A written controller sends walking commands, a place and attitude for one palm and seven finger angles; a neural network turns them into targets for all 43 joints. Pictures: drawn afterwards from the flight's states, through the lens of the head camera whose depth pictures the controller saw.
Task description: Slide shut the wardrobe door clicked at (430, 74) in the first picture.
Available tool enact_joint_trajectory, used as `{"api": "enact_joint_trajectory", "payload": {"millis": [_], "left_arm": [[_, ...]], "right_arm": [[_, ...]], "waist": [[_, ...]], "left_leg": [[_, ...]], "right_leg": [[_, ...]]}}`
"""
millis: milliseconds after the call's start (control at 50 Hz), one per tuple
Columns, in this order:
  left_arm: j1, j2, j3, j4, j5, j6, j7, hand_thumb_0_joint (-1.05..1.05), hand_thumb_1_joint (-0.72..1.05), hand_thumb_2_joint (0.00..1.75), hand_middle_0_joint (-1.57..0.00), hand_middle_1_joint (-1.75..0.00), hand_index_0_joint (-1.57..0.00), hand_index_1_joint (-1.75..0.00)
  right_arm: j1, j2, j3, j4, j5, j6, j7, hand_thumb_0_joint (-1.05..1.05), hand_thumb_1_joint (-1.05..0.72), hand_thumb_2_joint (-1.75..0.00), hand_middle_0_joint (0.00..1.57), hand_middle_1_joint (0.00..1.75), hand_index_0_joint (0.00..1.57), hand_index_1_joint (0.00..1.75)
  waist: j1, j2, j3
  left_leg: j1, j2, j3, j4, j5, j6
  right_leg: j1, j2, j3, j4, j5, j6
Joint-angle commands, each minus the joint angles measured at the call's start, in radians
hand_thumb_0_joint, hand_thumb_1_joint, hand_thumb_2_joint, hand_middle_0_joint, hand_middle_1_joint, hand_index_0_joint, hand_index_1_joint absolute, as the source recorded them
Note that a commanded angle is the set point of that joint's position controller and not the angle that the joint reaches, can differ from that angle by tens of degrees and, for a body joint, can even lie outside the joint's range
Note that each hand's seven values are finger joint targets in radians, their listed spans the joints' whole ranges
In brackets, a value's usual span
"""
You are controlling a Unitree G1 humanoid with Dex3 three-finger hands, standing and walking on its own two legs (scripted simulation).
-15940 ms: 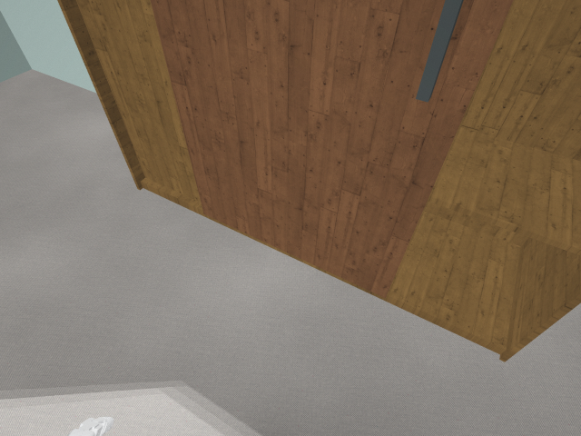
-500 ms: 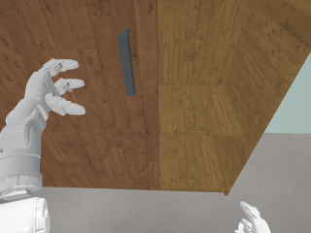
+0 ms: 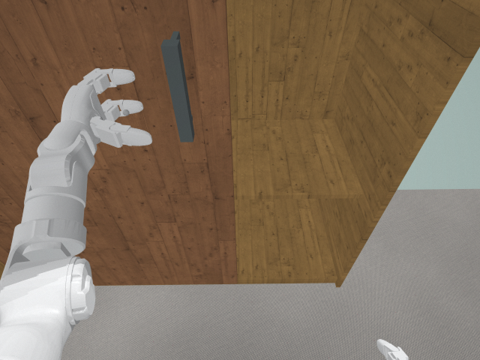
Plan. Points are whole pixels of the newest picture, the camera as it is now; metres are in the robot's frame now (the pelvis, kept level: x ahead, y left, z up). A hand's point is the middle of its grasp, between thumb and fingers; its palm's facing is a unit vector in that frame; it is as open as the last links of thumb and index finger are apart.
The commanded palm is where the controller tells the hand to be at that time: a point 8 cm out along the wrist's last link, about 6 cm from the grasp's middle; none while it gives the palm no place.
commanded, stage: move the hooked fingers beside the handle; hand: left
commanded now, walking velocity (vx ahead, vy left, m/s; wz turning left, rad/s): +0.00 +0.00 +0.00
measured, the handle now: (181, 89) +0.53 +0.12 +0.20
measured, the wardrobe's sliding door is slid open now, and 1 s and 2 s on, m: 0.43 0.43 0.43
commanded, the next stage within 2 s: feel for the door with the fingertips in 1.26 s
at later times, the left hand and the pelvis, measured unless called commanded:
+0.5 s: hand (132, 107) +0.46 +0.19 +0.21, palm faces +0.07 -1.00 +0.00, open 14.0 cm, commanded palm +0.43 +0.24 +0.21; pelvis +0.01 +0.00 +0.00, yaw -3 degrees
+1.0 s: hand (142, 100) +0.47 +0.17 +0.22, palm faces +0.05 -1.00 +0.01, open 14.0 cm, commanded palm +0.45 +0.23 +0.21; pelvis -0.01 +0.01 +0.00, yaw -1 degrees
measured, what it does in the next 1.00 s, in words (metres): stands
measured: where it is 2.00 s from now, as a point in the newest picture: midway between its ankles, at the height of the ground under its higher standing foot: outside the picture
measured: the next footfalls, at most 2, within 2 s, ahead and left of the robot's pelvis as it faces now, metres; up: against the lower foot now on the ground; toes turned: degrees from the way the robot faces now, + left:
none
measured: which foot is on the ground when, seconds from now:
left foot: down 0.00-1.00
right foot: down 0.00-1.00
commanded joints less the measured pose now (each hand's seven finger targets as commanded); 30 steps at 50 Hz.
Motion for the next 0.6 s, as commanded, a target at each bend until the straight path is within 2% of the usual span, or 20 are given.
{"api": "enact_joint_trajectory", "payload": {"millis": [0, 20, 40, 60, 120, 140, 160, 200, 240, 260, 300, 320, 360, 380, 400, 440, 480, 500, 540, 580], "left_arm": [[-0.588, 0.241, 0.050, -0.156, 0.005, -0.120, 0.013, 0.00, -0.50, 0.30, -0.30, -1.20, -0.30, -1.20], [-0.624, 0.210, 0.023, -0.152, 0.008, -0.133, 0.014, 0.00, -0.50, 0.30, -0.30, -1.20, -0.30, -1.20], [-0.612, 0.212, 0.029, -0.132, 0.012, -0.143, 0.017, 0.00, -0.50, 0.30, -0.30, -1.20, -0.30, -1.20], [-0.635, 0.205, 0.025, -0.121, 0.013, -0.150, 0.020, 0.00, -0.50, 0.30, -0.30, -1.20, -0.30, -1.20], [-0.658, 0.223, 0.046, -0.009, 0.024, -0.154, 0.028, 0.00, -0.50, 0.30, -0.30, -1.20, -0.30, -1.20], [-0.658, 0.254, 0.070, 0.001, 0.034, -0.165, 0.035, 0.00, -0.50, 0.30, -0.30, -1.20, -0.30, -1.20], [-0.645, 0.280, 0.097, -0.017, 0.042, -0.176, 0.041, 0.00, -0.50, 0.30, -0.30, -1.20, -0.30, -1.20], [-0.603, 0.306, 0.124, -0.050, 0.051, -0.194, 0.043, 0.00, -0.50, 0.30, -0.30, -1.20, -0.30, -1.20], [-0.524, 0.318, 0.141, -0.035, 0.056, -0.197, 0.039, 0.00, -0.50, 0.30, -0.30, -1.20, -0.30, -1.20], [-0.537, 0.281, 0.106, -0.067, 0.052, -0.199, 0.034, 0.00, -0.50, 0.30, -0.30, -1.20, -0.30, -1.20], [-0.480, 0.329, 0.158, -0.102, 0.047, -0.187, 0.026, 0.00, -0.50, 0.30, -0.30, -1.20, -0.30, -1.20], [-0.482, 0.297, 0.131, -0.121, 0.042, -0.178, 0.018, 0.00, -0.50, 0.30, -0.30, -1.20, -0.30, -1.20], [-0.466, 0.309, 0.142, -0.164, 0.033, -0.166, 0.012, 0.00, -0.50, 0.30, -0.30, -1.20, -0.30, -1.20], [-0.467, 0.338, 0.166, -0.182, 0.032, -0.161, 0.012, 0.00, -0.50, 0.30, -0.30, -1.20, -0.30, -1.20], [-0.475, 0.294, 0.122, -0.200, 0.030, -0.154, 0.005, 0.00, -0.50, 0.30, -0.30, -1.20, -0.30, -1.20], [-0.490, 0.267, 0.099, -0.277, 0.024, -0.152, 0.007, 0.00, -0.50, 0.30, -0.30, -1.20, -0.30, -1.20], [-0.500, 0.254, 0.094, -0.301, 0.014, -0.141, 0.007, 0.00, -0.50, 0.30, -0.30, -1.20, -0.30, -1.20], [-0.487, 0.248, 0.092, -0.280, 0.008, -0.130, 0.006, 0.00, -0.50, 0.30, -0.30, -1.20, -0.30, -1.20], [-0.512, 0.204, 0.043, -0.227, 0.003, -0.108, 0.003, 0.00, -0.50, 0.30, -0.30, -1.20, -0.30, -1.20], [-0.560, 0.196, 0.025, -0.183, 0.008, -0.096, 0.009, 0.00, -0.50, 0.30, -0.30, -1.20, -0.30, -1.20]], "right_arm": [[-0.010, -0.138, -0.059, -0.105, -0.005, -0.051, -0.005, 0.00, -0.90, -0.90, 0.20, 0.30, 0.20, 0.30], [0.000, -0.136, -0.059, -0.103, -0.007, -0.052, -0.003, 0.00, -0.90, -0.90, 0.20, 0.30, 0.20, 0.30], [0.011, -0.137, -0.064, -0.099, -0.009, -0.054, 0.002, 0.00, -0.90, -0.90, 0.20, 0.30, 0.20, 0.30], [0.017, -0.138, -0.064, -0.097, -0.009, -0.056, 0.004, 0.00, -0.90, -0.90, 0.20, 0.30, 0.20, 0.30], [0.056, -0.143, -0.069, -0.079, -0.013, -0.051, 0.009, 0.00, -0.90, -0.90, 0.20, 0.30, 0.20, 0.30], [0.069, -0.148, -0.070, -0.075, -0.017, -0.051, 0.013, 0.00, -0.90, -0.90, 0.20, 0.30, 0.20, 0.30], [0.077, -0.149, -0.074, -0.086, -0.020, -0.051, 0.016, 0.00, -0.90, -0.90, 0.20, 0.30, 0.20, 0.30], [0.080, -0.146, -0.075, -0.103, -0.021, -0.050, 0.021, 0.00, -0.90, -0.90, 0.20, 0.30, 0.20, 0.30], [0.086, -0.148, -0.077, -0.112, -0.020, -0.042, 0.025, 0.00, -0.90, -0.90, 0.20, 0.30, 0.20, 0.30], [0.077, -0.145, -0.077, -0.120, -0.016, -0.040, 0.026, 0.00, -0.90, -0.90, 0.20, 0.30, 0.20, 0.30], [0.076, -0.150, -0.084, -0.130, -0.015, -0.037, 0.024, 0.00, -0.90, -0.90, 0.20, 0.30, 0.20, 0.30], [0.070, -0.146, -0.083, -0.134, -0.012, -0.035, 0.023, 0.00, -0.90, -0.90, 0.20, 0.30, 0.20, 0.30], [0.059, -0.148, -0.085, -0.139, -0.009, -0.033, 0.023, 0.00, -0.90, -0.90, 0.20, 0.30, 0.20, 0.30], [0.062, -0.151, -0.085, -0.139, -0.009, -0.033, 0.020, 0.00, -0.90, -0.90, 0.20, 0.30, 0.20, 0.30], [0.051, -0.144, -0.082, -0.140, -0.006, -0.032, 0.019, 0.00, -0.90, -0.90, 0.20, 0.30, 0.20, 0.30], [0.038, -0.142, -0.084, -0.145, -0.005, -0.038, 0.019, 0.00, -0.90, -0.90, 0.20, 0.30, 0.20, 0.30], [0.032, -0.140, -0.084, -0.137, -0.004, -0.042, 0.015, 0.00, -0.90, -0.90, 0.20, 0.30, 0.20, 0.30], [0.027, -0.139, -0.081, -0.130, -0.004, -0.042, 0.012, 0.00, -0.90, -0.90, 0.20, 0.30, 0.20, 0.30], [0.020, -0.140, -0.075, -0.114, -0.001, -0.040, 0.009, 0.00, -0.90, -0.90, 0.20, 0.30, 0.20, 0.30], [0.016, -0.142, -0.071, -0.108, 0.002, -0.040, 0.007, 0.00, -0.90, -0.90, 0.20, 0.30, 0.20, 0.30]], "waist": [[-0.026, -0.005, -0.294], [-0.037, -0.001, -0.301], [-0.028, 0.004, -0.312], [-0.036, 0.010, -0.307], [-0.048, -0.035, -0.283], [-0.038, -0.029, -0.293], [-0.028, -0.029, -0.339], [-0.010, -0.014, -0.378], [0.004, -0.034, -0.360], [-0.009, -0.029, -0.349], [0.009, -0.031, -0.372], [0.000, -0.041, -0.352], [0.003, -0.032, -0.340], [0.006, -0.032, -0.341], [-0.004, -0.012, -0.323], [-0.005, 0.040, -0.332], [-0.015, 0.036, -0.342], [-0.015, 0.023, -0.320], [-0.036, 0.006, -0.247], [-0.046, 0.008, -0.237]], "left_leg": [[0.226, -0.038, -0.016, 0.005, 0.218, 0.047], [0.238, -0.039, -0.017, 0.006, 0.229, 0.046], [0.240, -0.038, -0.015, 0.012, 0.239, 0.045], [0.239, -0.038, -0.017, 0.011, 0.240, 0.047], [0.197, -0.038, -0.009, 0.012, 0.222, 0.050], [0.191, -0.039, -0.010, 0.014, 0.234, 0.050], [0.200, -0.038, -0.011, 0.012, 0.257, 0.050], [0.206, -0.038, -0.004, 0.016, 0.296, 0.050], [0.181, -0.038, 0.005, 0.016, 0.300, 0.051], [0.185, -0.036, 0.008, 0.011, 0.301, 0.052], [0.197, -0.034, 0.013, 0.015, 0.321, 0.054], [0.194, -0.034, 0.019, 0.011, 0.313, 0.056], [0.193, -0.033, 0.022, 0.012, 0.304, 0.058], [0.195, -0.033, 0.020, 0.012, 0.304, 0.058], [0.201, -0.034, 0.021, 0.010, 0.298, 0.057], [0.245, -0.033, 0.020, 0.021, 0.318, 0.058], [0.269, -0.029, 0.010, 0.021, 0.319, 0.055], [0.257, -0.028, 0.008, 0.019, 0.306, 0.055], [0.229, -0.031, 0.008, 0.016, 0.241, 0.055], [0.217, -0.033, -0.004, 0.008, 0.195, 0.052]], "right_leg": [[-0.054, -0.006, 0.038, -0.057, 0.344, 0.035], [-0.059, -0.004, 0.034, -0.056, 0.353, 0.035], [-0.053, -0.001, 0.032, -0.054, 0.356, 0.032], [-0.063, -0.001, 0.033, -0.054, 0.361, 0.033], [-0.073, -0.002, 0.038, -0.054, 0.367, 0.041], [-0.059, 0.001, 0.034, -0.049, 0.374, 0.037], [-0.035, -0.001, 0.035, -0.039, 0.398, 0.036], [0.008, -0.003, 0.040, -0.025, 0.462, 0.036], [0.029, 0.001, 0.036, -0.024, 0.476, 0.036], [0.021, 0.001, 0.038, -0.023, 0.485, 0.038], [0.040, 0.002, 0.043, -0.021, 0.519, 0.040], [0.032, 0.004, 0.041, -0.026, 0.517, 0.043], [0.027, 0.004, 0.044, -0.030, 0.514, 0.045], [0.027, 0.006, 0.043, -0.031, 0.507, 0.044], [0.010, 0.008, 0.040, -0.034, 0.487, 0.043], [-0.009, 0.014, 0.038, -0.039, 0.471, 0.037], [-0.028, 0.015, 0.034, -0.042, 0.454, 0.036], [-0.038, 0.015, 0.033, -0.046, 0.440, 0.037], [-0.081, 0.017, 0.029, -0.061, 0.370, 0.039], [-0.107, 0.012, 0.030, -0.069, 0.312, 0.037]]}}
